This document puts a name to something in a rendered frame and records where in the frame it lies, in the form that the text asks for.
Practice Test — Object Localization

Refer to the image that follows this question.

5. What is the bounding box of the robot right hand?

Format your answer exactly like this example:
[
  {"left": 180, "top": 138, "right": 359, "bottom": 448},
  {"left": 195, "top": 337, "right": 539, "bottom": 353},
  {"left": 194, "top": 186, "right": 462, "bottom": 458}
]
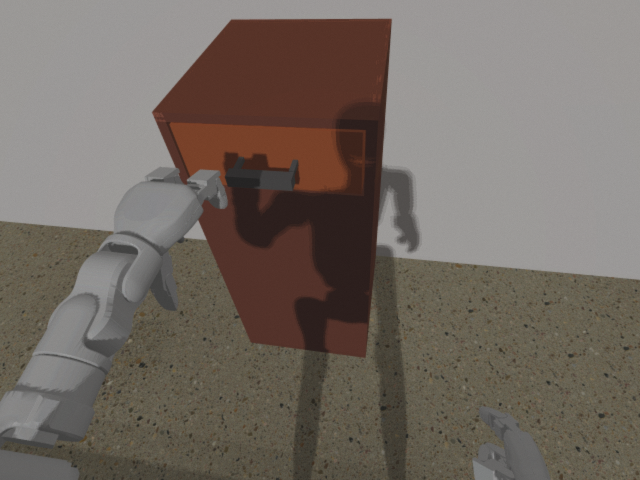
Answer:
[{"left": 472, "top": 406, "right": 551, "bottom": 480}]

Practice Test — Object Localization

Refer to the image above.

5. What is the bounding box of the handle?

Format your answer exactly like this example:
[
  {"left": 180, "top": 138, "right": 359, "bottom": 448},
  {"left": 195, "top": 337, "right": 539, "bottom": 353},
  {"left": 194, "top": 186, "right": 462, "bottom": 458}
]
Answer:
[{"left": 225, "top": 157, "right": 298, "bottom": 191}]

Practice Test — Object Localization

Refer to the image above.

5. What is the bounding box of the drawer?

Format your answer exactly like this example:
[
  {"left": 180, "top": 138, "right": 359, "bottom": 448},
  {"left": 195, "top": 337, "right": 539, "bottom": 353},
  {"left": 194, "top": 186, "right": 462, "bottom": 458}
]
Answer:
[{"left": 169, "top": 122, "right": 366, "bottom": 194}]

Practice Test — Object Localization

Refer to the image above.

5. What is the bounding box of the robot left forearm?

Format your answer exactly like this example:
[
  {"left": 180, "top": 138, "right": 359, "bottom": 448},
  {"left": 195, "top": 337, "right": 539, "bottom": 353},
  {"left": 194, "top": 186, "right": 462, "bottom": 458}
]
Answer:
[{"left": 0, "top": 234, "right": 163, "bottom": 449}]

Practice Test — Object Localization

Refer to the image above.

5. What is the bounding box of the left robot upper arm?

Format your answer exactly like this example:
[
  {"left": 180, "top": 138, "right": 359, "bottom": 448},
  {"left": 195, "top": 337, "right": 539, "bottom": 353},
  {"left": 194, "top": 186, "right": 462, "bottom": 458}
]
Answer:
[{"left": 0, "top": 449, "right": 80, "bottom": 480}]

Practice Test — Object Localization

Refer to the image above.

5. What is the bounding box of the robot left hand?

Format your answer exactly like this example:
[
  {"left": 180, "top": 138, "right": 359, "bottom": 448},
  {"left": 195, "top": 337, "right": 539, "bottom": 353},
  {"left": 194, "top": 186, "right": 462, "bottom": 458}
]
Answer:
[{"left": 113, "top": 167, "right": 228, "bottom": 311}]

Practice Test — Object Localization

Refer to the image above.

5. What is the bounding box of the cabinet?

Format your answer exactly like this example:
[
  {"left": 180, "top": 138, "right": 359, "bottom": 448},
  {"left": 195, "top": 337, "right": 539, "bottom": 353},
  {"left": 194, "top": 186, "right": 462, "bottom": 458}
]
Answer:
[{"left": 152, "top": 19, "right": 392, "bottom": 358}]

